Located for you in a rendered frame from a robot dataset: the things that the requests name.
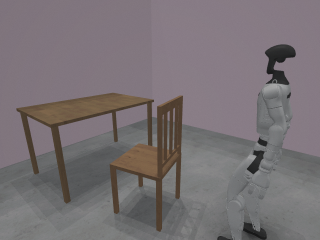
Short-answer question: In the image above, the robot left thigh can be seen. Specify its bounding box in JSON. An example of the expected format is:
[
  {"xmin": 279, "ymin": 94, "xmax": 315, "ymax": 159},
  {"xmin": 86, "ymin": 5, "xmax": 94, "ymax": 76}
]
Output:
[{"xmin": 227, "ymin": 152, "xmax": 264, "ymax": 211}]

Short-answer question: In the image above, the humanoid robot torso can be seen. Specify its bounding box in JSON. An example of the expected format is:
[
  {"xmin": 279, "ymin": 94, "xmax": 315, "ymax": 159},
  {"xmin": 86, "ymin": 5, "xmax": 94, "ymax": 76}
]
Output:
[{"xmin": 252, "ymin": 79, "xmax": 291, "ymax": 156}]

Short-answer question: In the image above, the robot right hand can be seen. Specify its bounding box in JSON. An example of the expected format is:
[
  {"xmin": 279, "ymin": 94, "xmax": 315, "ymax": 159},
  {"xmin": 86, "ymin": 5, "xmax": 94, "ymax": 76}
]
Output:
[{"xmin": 272, "ymin": 149, "xmax": 282, "ymax": 171}]

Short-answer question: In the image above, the robot right forearm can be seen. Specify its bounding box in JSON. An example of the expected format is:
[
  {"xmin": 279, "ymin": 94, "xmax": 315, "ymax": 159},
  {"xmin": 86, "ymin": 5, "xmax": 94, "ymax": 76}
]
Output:
[{"xmin": 279, "ymin": 120, "xmax": 291, "ymax": 149}]

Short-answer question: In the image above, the robot left forearm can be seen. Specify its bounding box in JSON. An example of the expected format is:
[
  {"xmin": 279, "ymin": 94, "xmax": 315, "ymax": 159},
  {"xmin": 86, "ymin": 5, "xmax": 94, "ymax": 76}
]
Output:
[{"xmin": 258, "ymin": 125, "xmax": 284, "ymax": 174}]

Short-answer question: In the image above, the chair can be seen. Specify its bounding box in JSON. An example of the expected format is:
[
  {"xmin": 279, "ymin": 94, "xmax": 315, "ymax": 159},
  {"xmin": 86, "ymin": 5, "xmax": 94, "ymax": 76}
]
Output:
[{"xmin": 109, "ymin": 95, "xmax": 183, "ymax": 232}]

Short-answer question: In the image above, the robot left upper arm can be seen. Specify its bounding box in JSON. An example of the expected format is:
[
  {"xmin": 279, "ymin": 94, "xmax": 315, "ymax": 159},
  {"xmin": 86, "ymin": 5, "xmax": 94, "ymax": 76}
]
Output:
[{"xmin": 262, "ymin": 84, "xmax": 287, "ymax": 135}]

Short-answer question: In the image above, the table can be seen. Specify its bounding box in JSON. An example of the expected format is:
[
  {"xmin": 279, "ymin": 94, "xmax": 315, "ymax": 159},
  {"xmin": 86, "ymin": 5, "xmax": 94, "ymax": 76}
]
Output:
[{"xmin": 16, "ymin": 93, "xmax": 154, "ymax": 204}]

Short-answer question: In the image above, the robot left hand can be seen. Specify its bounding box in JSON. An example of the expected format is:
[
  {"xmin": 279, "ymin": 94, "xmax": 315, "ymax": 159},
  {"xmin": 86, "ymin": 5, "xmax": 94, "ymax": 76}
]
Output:
[{"xmin": 248, "ymin": 170, "xmax": 270, "ymax": 200}]

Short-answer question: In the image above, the robot right upper arm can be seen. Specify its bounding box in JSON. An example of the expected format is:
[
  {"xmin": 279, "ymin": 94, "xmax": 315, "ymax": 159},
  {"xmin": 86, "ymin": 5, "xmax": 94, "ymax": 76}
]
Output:
[{"xmin": 285, "ymin": 100, "xmax": 293, "ymax": 123}]

